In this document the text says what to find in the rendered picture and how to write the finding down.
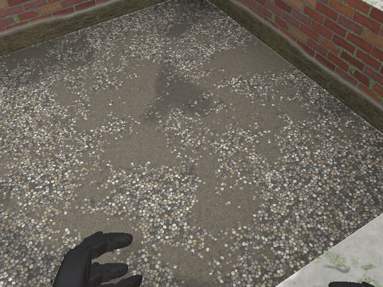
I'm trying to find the robot left hand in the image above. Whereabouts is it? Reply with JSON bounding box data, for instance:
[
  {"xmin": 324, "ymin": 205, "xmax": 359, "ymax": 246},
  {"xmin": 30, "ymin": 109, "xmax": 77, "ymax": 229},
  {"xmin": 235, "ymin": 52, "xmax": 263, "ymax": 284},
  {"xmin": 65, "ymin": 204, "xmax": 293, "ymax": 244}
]
[{"xmin": 51, "ymin": 231, "xmax": 142, "ymax": 287}]

